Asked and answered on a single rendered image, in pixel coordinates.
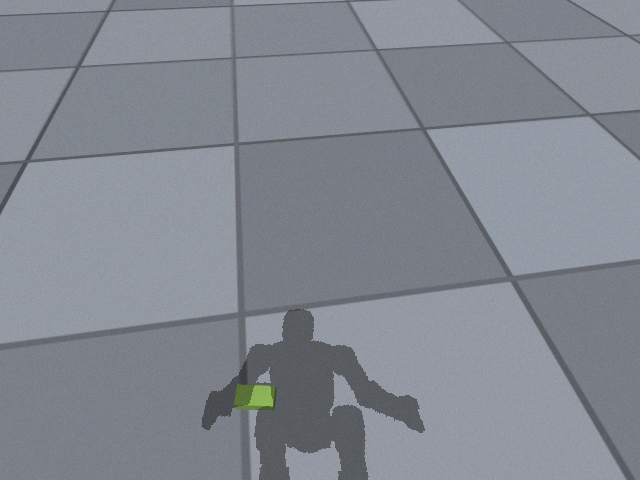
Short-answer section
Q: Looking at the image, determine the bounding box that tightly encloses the small box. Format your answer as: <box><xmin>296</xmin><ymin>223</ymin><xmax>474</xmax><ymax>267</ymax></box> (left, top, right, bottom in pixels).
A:
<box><xmin>234</xmin><ymin>384</ymin><xmax>276</xmax><ymax>411</ymax></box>

